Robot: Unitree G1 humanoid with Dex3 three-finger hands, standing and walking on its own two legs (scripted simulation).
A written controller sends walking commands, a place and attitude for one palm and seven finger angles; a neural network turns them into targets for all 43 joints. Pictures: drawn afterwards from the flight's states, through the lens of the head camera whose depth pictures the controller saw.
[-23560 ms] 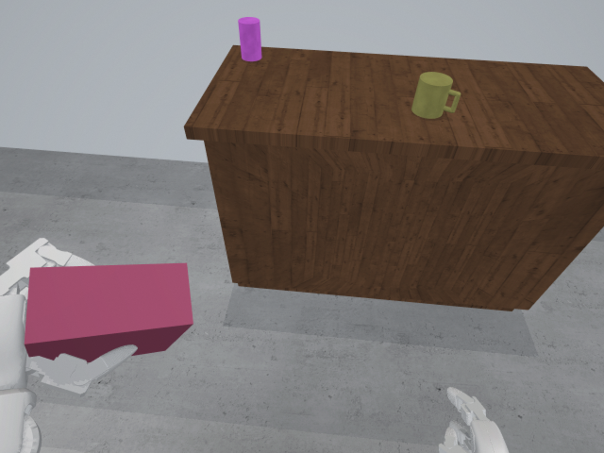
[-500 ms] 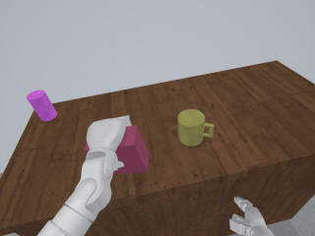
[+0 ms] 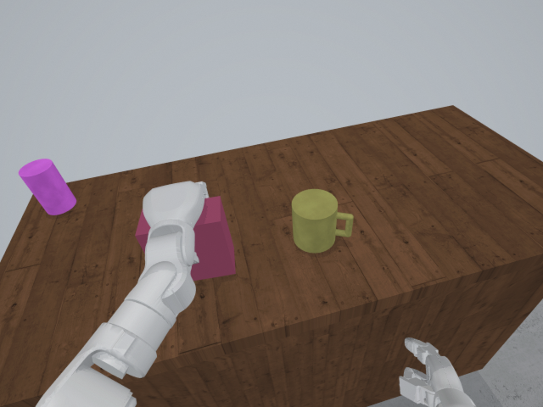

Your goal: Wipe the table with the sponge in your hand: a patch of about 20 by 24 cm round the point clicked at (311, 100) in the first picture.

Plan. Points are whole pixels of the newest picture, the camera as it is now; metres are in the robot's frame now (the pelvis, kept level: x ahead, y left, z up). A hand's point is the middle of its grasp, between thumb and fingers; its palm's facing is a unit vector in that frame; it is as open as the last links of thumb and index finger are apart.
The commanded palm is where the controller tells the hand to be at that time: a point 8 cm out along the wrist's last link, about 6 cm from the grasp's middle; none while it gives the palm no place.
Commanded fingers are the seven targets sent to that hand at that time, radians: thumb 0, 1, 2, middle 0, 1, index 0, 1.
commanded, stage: wipe forward along the third lane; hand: left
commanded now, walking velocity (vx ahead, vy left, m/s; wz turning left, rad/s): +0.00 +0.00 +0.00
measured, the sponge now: (193, 251) +0.35 +0.18 +0.05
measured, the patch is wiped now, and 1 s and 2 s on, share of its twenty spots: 0.85 1.00 1.00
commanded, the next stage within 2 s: wipe back along the third lane in 0.92 s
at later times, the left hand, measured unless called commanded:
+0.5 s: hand (187, 209) +0.40 +0.19 +0.11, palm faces +0.00 -0.03 -1.00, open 10.1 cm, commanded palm +0.38 +0.19 +0.14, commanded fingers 0.00 0.10 1.30 -1.20 -1.60 -1.20 -1.60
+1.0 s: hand (184, 191) +0.45 +0.21 +0.11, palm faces -0.04 -0.01 -1.00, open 10.1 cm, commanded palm +0.43 +0.21 +0.14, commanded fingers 0.00 0.10 1.30 -1.20 -1.60 -1.20 -1.60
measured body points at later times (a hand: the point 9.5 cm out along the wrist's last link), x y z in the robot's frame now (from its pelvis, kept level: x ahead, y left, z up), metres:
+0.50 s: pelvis +0.00 +0.01 +0.00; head -0.01 -0.02 +0.45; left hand +0.40 +0.19 +0.16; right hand +0.18 -0.22 -0.12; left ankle +0.04 +0.15 -0.74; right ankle -0.03 -0.09 -0.74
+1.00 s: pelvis +0.00 +0.02 +0.00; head +0.01 +0.00 +0.45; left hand +0.44 +0.21 +0.16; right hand +0.13 -0.24 -0.13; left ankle +0.04 +0.15 -0.74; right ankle -0.03 -0.09 -0.74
